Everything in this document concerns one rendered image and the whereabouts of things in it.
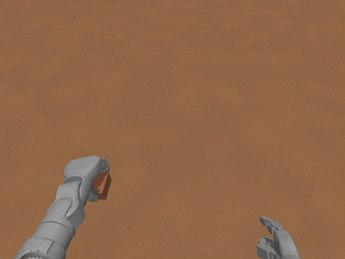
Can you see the left robot arm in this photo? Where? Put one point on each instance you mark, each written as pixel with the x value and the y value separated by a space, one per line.
pixel 56 230

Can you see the left robot hand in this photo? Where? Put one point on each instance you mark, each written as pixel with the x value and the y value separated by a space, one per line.
pixel 90 166

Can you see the small box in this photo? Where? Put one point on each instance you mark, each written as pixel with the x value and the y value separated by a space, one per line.
pixel 101 184

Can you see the right robot hand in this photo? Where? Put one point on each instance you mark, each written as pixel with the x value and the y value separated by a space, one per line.
pixel 280 246

